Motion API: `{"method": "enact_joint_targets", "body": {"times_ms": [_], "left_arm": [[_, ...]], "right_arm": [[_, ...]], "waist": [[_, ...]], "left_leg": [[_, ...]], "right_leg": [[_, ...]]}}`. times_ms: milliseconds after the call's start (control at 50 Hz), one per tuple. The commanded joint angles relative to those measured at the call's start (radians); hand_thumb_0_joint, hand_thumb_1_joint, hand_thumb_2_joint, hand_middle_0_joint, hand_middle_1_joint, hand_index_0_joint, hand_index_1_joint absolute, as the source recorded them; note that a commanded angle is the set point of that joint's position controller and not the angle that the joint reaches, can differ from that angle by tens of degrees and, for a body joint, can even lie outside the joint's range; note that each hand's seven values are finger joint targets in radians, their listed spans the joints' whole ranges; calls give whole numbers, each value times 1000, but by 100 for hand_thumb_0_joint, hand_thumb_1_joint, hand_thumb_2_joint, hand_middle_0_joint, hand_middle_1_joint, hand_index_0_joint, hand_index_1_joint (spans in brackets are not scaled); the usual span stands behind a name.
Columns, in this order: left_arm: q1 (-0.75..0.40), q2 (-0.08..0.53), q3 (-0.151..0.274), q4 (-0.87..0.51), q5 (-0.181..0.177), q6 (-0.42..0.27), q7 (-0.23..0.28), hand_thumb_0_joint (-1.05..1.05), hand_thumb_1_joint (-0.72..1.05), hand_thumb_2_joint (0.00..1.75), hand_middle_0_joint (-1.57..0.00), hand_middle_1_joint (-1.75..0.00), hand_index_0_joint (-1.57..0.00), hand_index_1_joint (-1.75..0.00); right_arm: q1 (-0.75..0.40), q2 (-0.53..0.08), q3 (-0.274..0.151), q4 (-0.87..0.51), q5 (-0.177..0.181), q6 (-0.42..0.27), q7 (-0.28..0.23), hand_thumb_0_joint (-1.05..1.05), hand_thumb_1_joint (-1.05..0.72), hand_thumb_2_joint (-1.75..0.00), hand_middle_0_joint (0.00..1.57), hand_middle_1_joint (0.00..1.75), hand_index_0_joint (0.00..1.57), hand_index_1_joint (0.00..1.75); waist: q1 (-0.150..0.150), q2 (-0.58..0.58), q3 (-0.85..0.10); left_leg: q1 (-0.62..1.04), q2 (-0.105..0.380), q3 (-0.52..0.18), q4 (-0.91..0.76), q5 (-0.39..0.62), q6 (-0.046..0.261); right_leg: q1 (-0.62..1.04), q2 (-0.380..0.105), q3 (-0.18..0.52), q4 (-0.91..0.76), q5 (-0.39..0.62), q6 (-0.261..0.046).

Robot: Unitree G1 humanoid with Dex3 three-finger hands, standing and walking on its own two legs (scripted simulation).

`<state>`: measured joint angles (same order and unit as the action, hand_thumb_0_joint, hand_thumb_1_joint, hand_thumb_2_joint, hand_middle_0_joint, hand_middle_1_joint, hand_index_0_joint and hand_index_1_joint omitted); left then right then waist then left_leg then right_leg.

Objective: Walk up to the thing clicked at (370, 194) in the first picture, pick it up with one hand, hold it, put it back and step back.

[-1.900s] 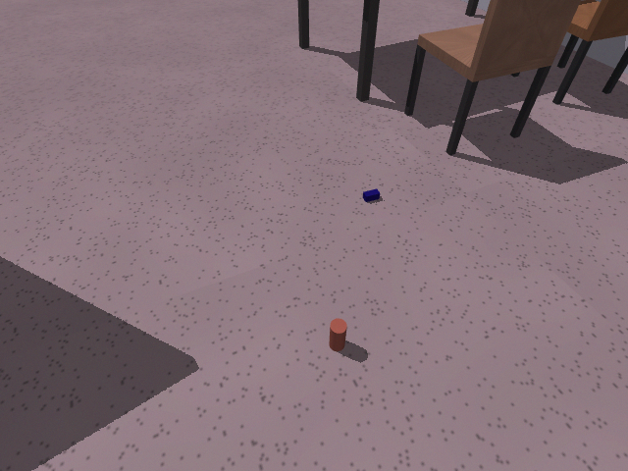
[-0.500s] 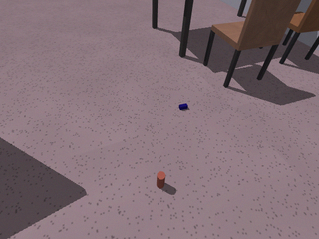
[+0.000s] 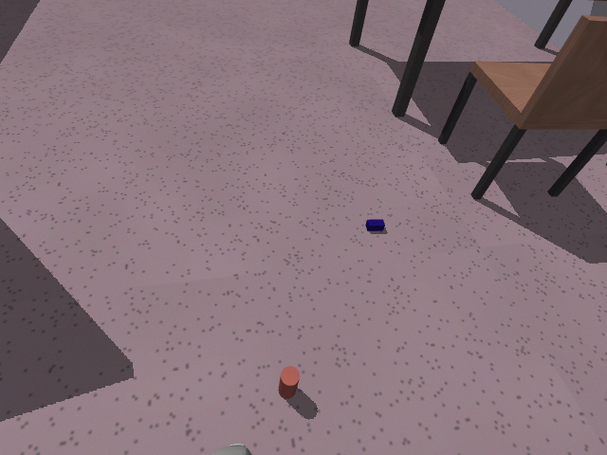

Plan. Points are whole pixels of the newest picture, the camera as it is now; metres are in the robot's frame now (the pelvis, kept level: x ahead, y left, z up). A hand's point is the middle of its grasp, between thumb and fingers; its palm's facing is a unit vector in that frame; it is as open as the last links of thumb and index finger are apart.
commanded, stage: walk up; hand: left
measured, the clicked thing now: (375, 225) +1.16 -0.30 -0.73
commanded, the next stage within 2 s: none
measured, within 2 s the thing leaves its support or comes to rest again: neither
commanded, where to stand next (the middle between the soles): +0.80 -0.59 m, yaw +8 degrees
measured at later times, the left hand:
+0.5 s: hand (238, 358) +0.28 +0.13 -0.11, palm faces +0.06 -0.92 -0.39, open 7.4 cm
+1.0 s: hand (307, 299) +0.42 +0.02 -0.15, palm faces +0.00 -0.96 -0.27, open 7.4 cm
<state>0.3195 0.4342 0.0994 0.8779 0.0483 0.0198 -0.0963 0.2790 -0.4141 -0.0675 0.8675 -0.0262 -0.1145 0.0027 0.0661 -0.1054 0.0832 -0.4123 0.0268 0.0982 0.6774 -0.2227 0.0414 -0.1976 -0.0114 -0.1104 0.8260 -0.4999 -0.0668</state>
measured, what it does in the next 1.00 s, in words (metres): walks ahead: right foot, then left foot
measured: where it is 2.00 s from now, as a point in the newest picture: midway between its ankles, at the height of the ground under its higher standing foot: (446, 339)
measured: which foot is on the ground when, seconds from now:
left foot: down 0.00-0.38, up 0.40-0.74, down 0.76-1.00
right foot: up 0.00-0.34, down 0.36-0.78, up 0.80-1.00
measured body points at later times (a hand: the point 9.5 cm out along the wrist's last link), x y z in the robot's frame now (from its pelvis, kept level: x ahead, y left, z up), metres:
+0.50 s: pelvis +0.20 -0.16 +0.00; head +0.21 -0.18 +0.45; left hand +0.28 +0.17 -0.08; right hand +0.27 -0.51 -0.11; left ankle +0.16 +0.00 -0.64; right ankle +0.25 -0.28 -0.71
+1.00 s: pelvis +0.37 -0.25 +0.01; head +0.37 -0.20 +0.46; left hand +0.42 +0.07 -0.13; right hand +0.44 -0.59 -0.05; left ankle +0.41 -0.12 -0.71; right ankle +0.43 -0.42 -0.65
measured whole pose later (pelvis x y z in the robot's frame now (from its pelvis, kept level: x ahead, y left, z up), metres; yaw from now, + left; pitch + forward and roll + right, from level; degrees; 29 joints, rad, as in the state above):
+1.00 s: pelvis +0.37 -0.25 +0.01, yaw +2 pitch -4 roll +1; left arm 0.30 0.46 0.10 0.79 0.04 0.05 -0.11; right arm 0.34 -0.42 -0.04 0.86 -0.01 -0.12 -0.04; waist 0.01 -0.14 0.08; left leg -0.30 0.07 0.11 0.62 -0.26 0.01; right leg -0.54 -0.10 0.07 1.08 -0.37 0.00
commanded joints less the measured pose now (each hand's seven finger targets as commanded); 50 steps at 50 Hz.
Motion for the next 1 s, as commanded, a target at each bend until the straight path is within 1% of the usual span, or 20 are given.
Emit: {"method": "enact_joint_targets", "body": {"times_ms": [0,60,100,260,300,340,360,380,400,480,540,620,700,720,740,760,780,800,880,980], "left_arm": [[-69,277,61,-154,-1,-31,9,0,90,90,-20,-30,-20,-30],[-47,227,62,-115,-15,-32,6,0,90,90,-20,-30,-20,-30],[-34,201,60,-118,-14,-22,-8,0,90,90,-20,-30,-20,-30],[-127,197,78,-128,-26,-13,-46,0,90,90,-20,-30,-20,-30],[-40,205,90,-93,-22,-12,-41,0,90,90,-20,-30,-20,-30],[140,289,127,-42,-6,-32,-18,0,90,90,-20,-30,-20,-30],[175,359,136,-53,2,-44,-1,0,90,90,-20,-30,-20,-30],[82,382,126,-94,-11,-45,8,0,90,90,-20,-30,-20,-30],[-6,384,122,-119,-30,-45,16,0,90,90,-20,-30,-20,-30],[-92,262,80,-134,-28,-61,28,0,90,90,-20,-30,-20,-30],[-57,228,67,-154,-23,-71,25,0,90,90,-20,-30,-20,-30],[-18,221,56,-181,-9,-66,20,0,90,90,-20,-30,-20,-30],[-71,201,41,-222,-19,-45,15,0,90,90,-20,-30,-20,-30],[-42,169,28,-229,-19,-44,14,0,90,90,-20,-30,-20,-30],[12,119,13,-234,-16,-45,15,0,90,90,-20,-30,-20,-30],[73,96,13,-226,-10,-35,14,0,90,90,-20,-30,-20,-30],[90,223,44,-199,-5,-9,20,0,90,90,-20,-30,-20,-30],[79,274,56,-191,0,1,23,0,90,90,-20,-30,-20,-30],[51,228,65,-159,-6,3,12,0,90,90,-20,-30,-20,-30],[11,180,64,-155,-12,18,-24,0,90,90,-20,-30,-20,-30]], "right_arm": [[144,-364,-112,-65,35,-12,-57,0,-90,-90,20,30,20,30],[128,-293,-72,-67,34,-23,-53,0,-90,-90,20,30,20,30],[105,-311,-74,-65,32,-32,-44,0,-90,-90,20,30,20,30],[2,-377,-85,-77,13,-32,-35,0,-90,-90,20,30,20,30],[-35,-367,-83,-76,12,-19,-43,0,-90,-90,20,30,20,30],[49,-245,-42,-65,8,-7,-49,0,-90,-90,20,30,20,30],[67,-164,-10,-85,22,-7,-52,0,-90,-90,20,30,20,30],[69,-226,-29,-89,31,0,-64,0,-90,-90,20,30,20,30],[51,-264,-39,-69,20,4,-71,0,-90,-90,20,30,20,30],[128,-271,-40,25,42,6,-43,0,-90,-90,20,30,20,30],[110,-239,-31,17,26,3,-28,0,-90,-90,20,30,20,30],[27,-217,-29,-34,27,-3,-23,0,-90,-90,20,30,20,30],[184,-212,-46,-1,28,-16,-39,0,-90,-90,20,30,20,30],[242,-249,-62,14,21,-16,-50,0,-90,-90,20,30,20,30],[305,-312,-81,14,10,-18,-61,0,-90,-90,20,30,20,30],[295,-378,-97,-21,3,-16,-74,0,-90,-90,20,30,20,30],[224,-390,-105,-65,26,-11,-83,0,-90,-90,20,30,20,30],[180,-395,-107,-66,43,-7,-85,0,-90,-90,20,30,20,30],[104,-308,-65,-65,31,-19,-74,0,-90,-90,20,30,20,30],[70,-356,-76,-63,11,-30,-55,0,-90,-90,20,30,20,30]], "waist": [[-114,179,-122],[-76,122,-57],[-59,184,-31],[-31,297,-37],[33,251,-74],[124,-126,-167],[130,-344,-119],[80,-281,-100],[45,-228,-53],[-41,-114,-11],[-23,-62,-14],[9,-42,-26],[-91,74,-110],[-122,154,-152],[-148,297,-207],[-117,368,-225],[-108,176,-197],[-105,170,-140],[-60,148,-20],[-55,274,11]], "left_leg": [[484,461,-808,-397,-374,254],[302,294,-380,-322,66,165],[214,274,-281,-313,127,175],[-26,227,-150,-328,-163,122],[-69,220,-111,-186,-128,98],[-189,87,11,374,-19,45],[-411,-38,-47,581,-357,11],[-458,-22,-90,667,-344,5],[-408,42,-137,692,-298,9],[-232,94,-118,477,-117,7],[-205,75,-59,306,-115,-11],[-143,60,-28,112,-44,-18],[263,-13,30,-112,164,-1],[405,2,-6,-132,137,24],[528,154,-239,-215,-16,80],[589,394,-668,-298,-201,156],[499,483,-805,-384,-410,226],[426,507,-812,-406,-446,266],[147,322,-376,-371,-165,165],[40,251,-185,-382,-204,154]], "right_leg": [[-568,-92,226,401,3,35],[-459,-116,219,318,114,53],[-412,-128,192,258,130,68],[-107,-107,72,-73,273,51],[35,-66,14,-125,266,44],[260,-55,101,-292,41,6],[270,-254,472,-466,-87,-40],[236,-360,681,-603,-99,-114],[97,-385,720,-637,-134,-133],[-54,-212,313,-516,134,-97],[-35,-209,242,-518,242,-158],[-10,-234,227,-490,351,-165],[-147,-176,116,-270,475,-110],[-217,-124,71,-121,509,-73],[-335,-65,41,114,335,-30],[-523,22,81,278,-48,15],[-527,-21,188,371,-37,36],[-543,-66,216,442,-6,35],[-421,-110,234,346,103,62],[-357,-128,159,151,189,80]]}}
